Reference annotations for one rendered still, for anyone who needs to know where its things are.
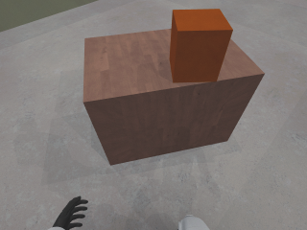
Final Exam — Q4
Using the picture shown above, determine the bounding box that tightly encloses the carton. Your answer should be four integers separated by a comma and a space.
169, 9, 233, 83

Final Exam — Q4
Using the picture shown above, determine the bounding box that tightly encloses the robot left hand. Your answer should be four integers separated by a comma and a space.
53, 196, 88, 230

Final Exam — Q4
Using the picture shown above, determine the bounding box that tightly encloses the robot right thigh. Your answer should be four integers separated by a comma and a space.
177, 217, 210, 230

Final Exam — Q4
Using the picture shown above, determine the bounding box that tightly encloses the pedestal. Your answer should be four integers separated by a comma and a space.
83, 29, 265, 166

